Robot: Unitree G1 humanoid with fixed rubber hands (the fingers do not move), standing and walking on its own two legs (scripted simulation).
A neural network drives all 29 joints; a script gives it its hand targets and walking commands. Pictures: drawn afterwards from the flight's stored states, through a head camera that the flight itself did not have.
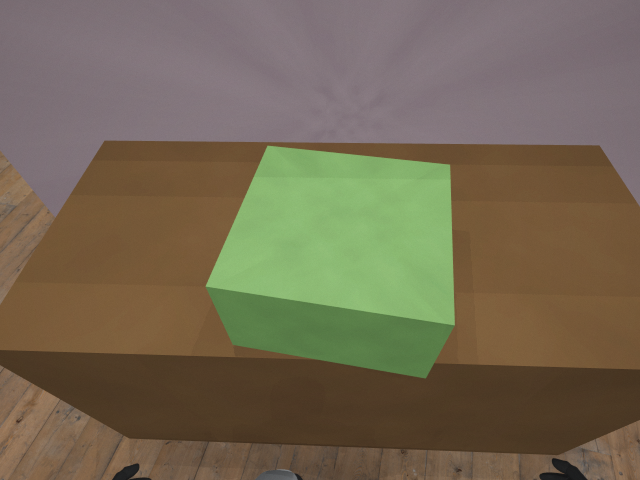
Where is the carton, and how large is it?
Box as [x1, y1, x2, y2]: [205, 146, 454, 377]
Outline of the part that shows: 267,146 205,286 232,343 259,349 425,377 454,325 449,165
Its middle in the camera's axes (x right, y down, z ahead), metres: +0.03 +0.02 +0.64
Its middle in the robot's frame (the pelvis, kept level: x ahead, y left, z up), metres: +0.46 +0.00 -0.04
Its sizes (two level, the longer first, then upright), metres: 0.312 0.295 0.178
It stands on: a pedestal, 0.64 m high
